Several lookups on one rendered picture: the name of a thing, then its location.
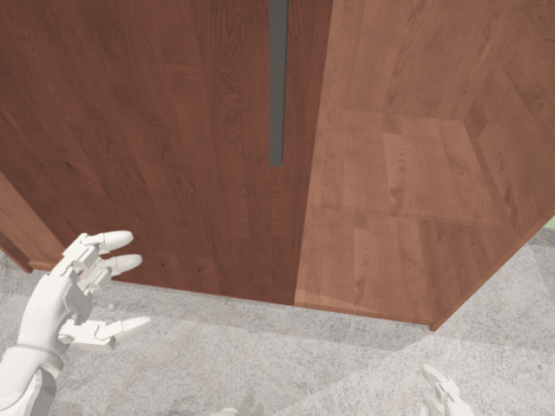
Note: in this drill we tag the robot left forearm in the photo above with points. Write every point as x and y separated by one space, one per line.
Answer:
28 380

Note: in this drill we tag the handle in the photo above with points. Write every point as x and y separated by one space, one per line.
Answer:
279 15

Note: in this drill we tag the right robot hand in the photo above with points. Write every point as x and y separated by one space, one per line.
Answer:
447 393

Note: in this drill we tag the wardrobe door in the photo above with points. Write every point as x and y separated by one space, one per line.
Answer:
20 224
153 116

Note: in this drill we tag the left robot hand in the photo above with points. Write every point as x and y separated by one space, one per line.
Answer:
47 320

